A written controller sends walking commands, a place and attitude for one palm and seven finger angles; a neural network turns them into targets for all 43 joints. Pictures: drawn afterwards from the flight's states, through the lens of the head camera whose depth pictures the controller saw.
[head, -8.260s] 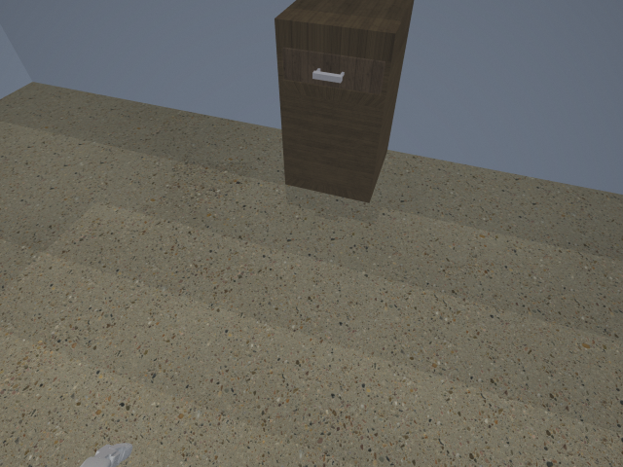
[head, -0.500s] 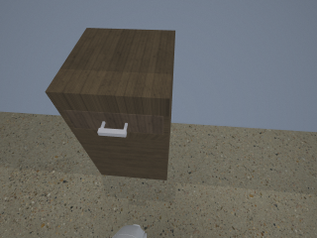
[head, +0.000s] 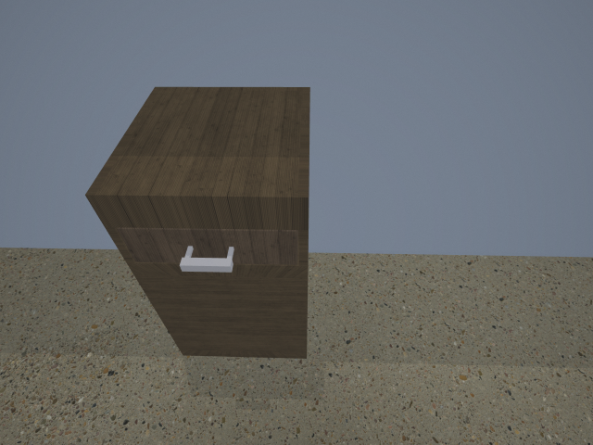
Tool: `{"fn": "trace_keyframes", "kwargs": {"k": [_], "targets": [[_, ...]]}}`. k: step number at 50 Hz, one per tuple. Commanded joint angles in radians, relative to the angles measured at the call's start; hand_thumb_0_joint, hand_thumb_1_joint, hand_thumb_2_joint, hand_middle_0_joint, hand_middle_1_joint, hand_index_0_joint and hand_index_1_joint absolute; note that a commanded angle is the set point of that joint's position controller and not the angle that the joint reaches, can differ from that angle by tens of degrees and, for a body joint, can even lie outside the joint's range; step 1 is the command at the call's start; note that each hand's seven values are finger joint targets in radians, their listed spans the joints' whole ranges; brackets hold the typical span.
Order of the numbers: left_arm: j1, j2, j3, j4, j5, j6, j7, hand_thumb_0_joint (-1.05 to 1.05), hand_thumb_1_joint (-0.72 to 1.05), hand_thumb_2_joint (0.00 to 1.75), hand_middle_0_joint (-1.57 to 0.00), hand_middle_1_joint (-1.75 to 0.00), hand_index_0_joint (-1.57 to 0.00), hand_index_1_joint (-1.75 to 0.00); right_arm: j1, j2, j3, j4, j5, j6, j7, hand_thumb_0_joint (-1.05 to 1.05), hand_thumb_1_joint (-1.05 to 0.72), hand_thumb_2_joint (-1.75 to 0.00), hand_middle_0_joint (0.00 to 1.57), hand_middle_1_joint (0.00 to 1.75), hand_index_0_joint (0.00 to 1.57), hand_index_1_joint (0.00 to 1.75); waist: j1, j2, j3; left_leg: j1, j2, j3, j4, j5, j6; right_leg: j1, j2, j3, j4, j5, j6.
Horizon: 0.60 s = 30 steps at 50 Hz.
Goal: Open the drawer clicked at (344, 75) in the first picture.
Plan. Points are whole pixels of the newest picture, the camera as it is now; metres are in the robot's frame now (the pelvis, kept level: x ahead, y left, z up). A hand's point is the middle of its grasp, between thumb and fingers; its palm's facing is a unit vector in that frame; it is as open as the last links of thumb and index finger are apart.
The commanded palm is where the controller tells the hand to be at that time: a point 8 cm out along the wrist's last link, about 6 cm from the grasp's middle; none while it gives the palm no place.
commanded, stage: come to a stop and stand still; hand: left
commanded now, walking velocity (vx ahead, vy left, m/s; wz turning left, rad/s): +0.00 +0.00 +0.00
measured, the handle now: (208, 257) +0.52 +0.23 -0.16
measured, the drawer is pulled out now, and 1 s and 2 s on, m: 0.00 0.00 0.00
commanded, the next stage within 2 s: look again from close up in 1.32 s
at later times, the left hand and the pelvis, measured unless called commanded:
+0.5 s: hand out of the picture -0.01 +0.12 -0.17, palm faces +0.07 -0.99 -0.15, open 7.3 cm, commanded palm none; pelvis +0.03 -0.02 +0.00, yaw +1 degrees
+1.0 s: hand out of the picture +0.01 +0.10 -0.17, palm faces +0.10 -0.98 -0.17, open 7.3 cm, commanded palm none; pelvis +0.06 -0.04 +0.00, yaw +1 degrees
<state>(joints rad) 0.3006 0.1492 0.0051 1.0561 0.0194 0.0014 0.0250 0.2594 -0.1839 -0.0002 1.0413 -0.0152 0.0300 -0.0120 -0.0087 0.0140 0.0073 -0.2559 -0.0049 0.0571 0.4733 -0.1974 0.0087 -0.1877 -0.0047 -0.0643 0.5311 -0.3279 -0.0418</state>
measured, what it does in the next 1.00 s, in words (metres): shifts its weight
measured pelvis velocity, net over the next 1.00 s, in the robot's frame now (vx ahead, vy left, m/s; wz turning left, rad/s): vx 0.06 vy -0.04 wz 0.02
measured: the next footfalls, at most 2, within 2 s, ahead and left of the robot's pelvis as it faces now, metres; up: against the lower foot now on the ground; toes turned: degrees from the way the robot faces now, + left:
none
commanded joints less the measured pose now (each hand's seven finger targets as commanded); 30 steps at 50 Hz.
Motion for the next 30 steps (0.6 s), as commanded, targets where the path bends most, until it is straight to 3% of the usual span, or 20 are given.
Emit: {"fn": "trace_keyframes", "kwargs": {"k": [1,2,6,10,30], "targets": [[0.031,0.1,0.013,-0.025,-0.009,-0.019,0.002,0.0,0.9,0.9,-0.2,-0.3,-0.2,-0.3,0.064,-0.048,0.002,-0.004,-0.004,-0.029,-0.007,0.0,-0.9,-0.9,0.2,0.3,0.2,0.3,0.007,-0.007,0.099,0.028,0.085,-0.108,-0.119,-0.046,0.023,-0.13,-0.106,0.141,-0.233,-0.074,-0.014],[0.037,0.099,0.011,-0.014,-0.008,-0.018,0.003,0.0,0.9,0.9,-0.2,-0.3,-0.2,-0.3,0.069,-0.044,0.005,0.006,-0.003,-0.03,-0.008,0.0,-0.9,-0.9,0.2,0.3,0.2,0.3,0.011,0.0,0.119,0.001,0.088,-0.115,-0.132,-0.057,0.024,-0.105,-0.1,0.131,-0.23,-0.053,-0.013],[0.077,0.081,0.008,0.016,-0.013,-0.025,0.002,0.0,0.9,0.9,-0.2,-0.3,-0.2,-0.3,0.096,-0.041,0.013,0.031,-0.001,-0.043,-0.015,0.0,-0.9,-0.9,0.2,0.3,0.2,0.3,0.022,0.021,0.061,0.021,0.094,-0.108,-0.13,0.031,0.022,-0.029,-0.101,0.122,-0.215,0.058,-0.014],[0.092,0.067,0.006,0.037,-0.015,-0.03,0.005,0.0,0.9,0.9,-0.2,-0.3,-0.2,-0.3,0.124,-0.029,0.015,0.053,0.002,-0.047,-0.02,0.0,-0.9,-0.9,0.2,0.3,0.2,0.3,0.022,0.0,0.042,0.033,0.099,-0.103,-0.119,0.072,0.02,0.007,-0.1,0.112,-0.214,0.111,-0.013],[0.179,0.011,-0.001,0.081,-0.01,-0.037,0.019,0.0,0.9,0.9,-0.2,-0.3,-0.2,-0.3,0.136,0.011,0.015,0.09,0.004,-0.045,-0.034,0.0,-0.9,-0.9,0.2,0.3,0.2,0.3,0.021,-0.037,0.096,0.077,0.102,-0.08,-0.082,0.156,0.02,-0.003,-0.098,0.095,-0.205,0.295,-0.003]]}}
